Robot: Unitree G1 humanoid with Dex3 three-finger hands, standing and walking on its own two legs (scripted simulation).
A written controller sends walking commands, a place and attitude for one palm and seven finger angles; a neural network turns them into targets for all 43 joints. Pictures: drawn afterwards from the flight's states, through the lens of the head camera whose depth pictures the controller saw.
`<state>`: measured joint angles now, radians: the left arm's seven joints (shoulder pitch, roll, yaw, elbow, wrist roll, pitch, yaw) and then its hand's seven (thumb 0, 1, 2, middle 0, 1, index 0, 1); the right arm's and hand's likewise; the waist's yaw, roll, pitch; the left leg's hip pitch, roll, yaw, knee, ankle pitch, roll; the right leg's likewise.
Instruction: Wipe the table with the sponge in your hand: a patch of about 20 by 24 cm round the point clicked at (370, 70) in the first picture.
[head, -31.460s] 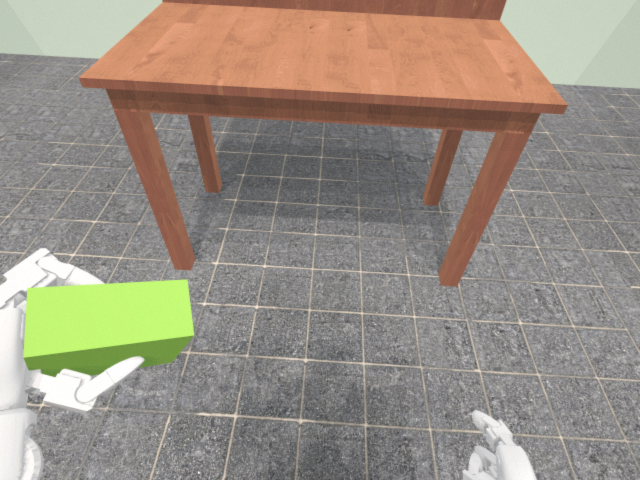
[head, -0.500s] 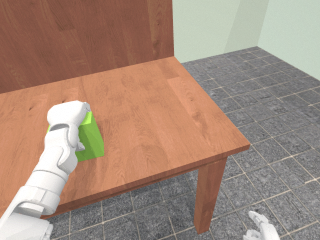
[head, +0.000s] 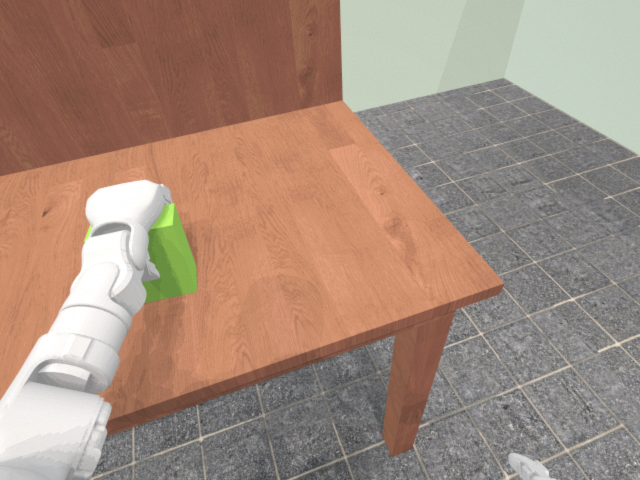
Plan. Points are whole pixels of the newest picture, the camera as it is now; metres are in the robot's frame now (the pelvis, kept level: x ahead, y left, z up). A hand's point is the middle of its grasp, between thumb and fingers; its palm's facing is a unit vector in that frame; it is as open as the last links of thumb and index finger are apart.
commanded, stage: wipe forward along the middle lane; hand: left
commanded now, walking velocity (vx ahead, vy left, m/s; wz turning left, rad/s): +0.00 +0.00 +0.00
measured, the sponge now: (152, 267) +0.38 +0.28 +0.07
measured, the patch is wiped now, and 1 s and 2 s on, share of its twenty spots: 0.95 0.95 0.95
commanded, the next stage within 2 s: slide back across to the first lane in 0.18 s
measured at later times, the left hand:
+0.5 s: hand (137, 222) +0.42 +0.29 +0.12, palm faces -0.03 -0.03 -1.00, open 9.7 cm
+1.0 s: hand (80, 242) +0.38 +0.36 +0.13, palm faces -0.06 -0.03 -1.00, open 9.8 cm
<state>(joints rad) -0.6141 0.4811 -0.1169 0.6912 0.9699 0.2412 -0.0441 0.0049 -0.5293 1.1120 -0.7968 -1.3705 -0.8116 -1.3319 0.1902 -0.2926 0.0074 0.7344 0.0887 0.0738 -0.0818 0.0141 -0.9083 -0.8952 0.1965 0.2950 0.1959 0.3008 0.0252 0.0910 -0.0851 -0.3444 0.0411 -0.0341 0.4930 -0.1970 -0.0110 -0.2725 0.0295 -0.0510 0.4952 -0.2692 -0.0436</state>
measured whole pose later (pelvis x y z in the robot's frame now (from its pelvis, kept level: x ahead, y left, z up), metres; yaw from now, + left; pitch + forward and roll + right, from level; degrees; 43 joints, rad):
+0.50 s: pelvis +0.01 +0.03 +0.00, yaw -1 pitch +4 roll -1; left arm -0.64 0.49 -0.07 0.72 0.99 0.23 0.00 0.01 -0.52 1.11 -0.79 -1.39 -0.80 -1.35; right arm 0.22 -0.28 0.00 0.73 0.09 0.10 -0.06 0.01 -0.91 -0.90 0.20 0.30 0.20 0.30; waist 0.00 0.07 -0.09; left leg -0.34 0.02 0.00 0.48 -0.21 0.00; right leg -0.26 0.01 -0.02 0.45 -0.26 -0.01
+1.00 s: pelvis +0.03 +0.03 +0.00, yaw +1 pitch +2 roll -1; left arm -0.46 0.57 -0.03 0.46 0.96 0.22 -0.11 0.00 -0.51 1.11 -0.76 -1.41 -0.77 -1.38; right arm 0.12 -0.28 0.02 0.66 0.08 0.08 -0.06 0.01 -0.91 -0.90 0.20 0.30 0.20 0.30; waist 0.06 0.08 -0.05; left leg -0.29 0.00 -0.04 0.47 -0.23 0.01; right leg -0.18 -0.01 -0.05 0.40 -0.27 0.00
